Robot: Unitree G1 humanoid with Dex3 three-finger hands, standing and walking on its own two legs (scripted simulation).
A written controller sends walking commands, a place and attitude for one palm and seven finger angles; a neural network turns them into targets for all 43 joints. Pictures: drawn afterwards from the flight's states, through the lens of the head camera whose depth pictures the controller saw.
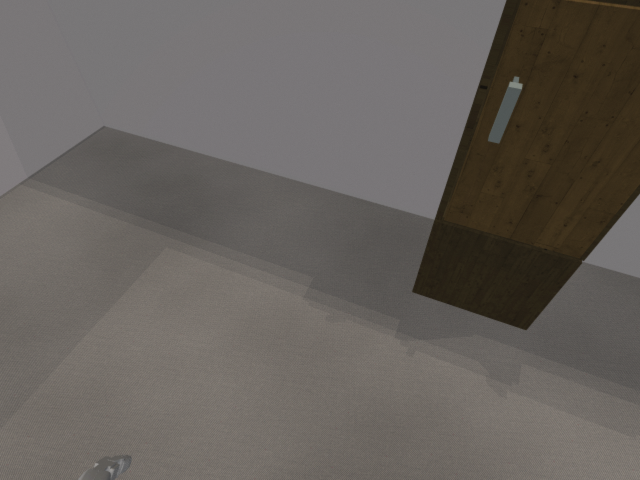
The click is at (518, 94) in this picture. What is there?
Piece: cupboard door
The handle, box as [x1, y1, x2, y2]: [488, 76, 522, 143]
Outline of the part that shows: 518,77 514,76 513,81 510,82 508,85 489,134 489,141 498,143 521,89 522,84 518,82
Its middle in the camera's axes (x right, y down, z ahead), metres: +0.40 -0.28 +0.84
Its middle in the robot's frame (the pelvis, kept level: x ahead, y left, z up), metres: +0.84 -0.36 +0.04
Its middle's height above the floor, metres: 0.81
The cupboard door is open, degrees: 0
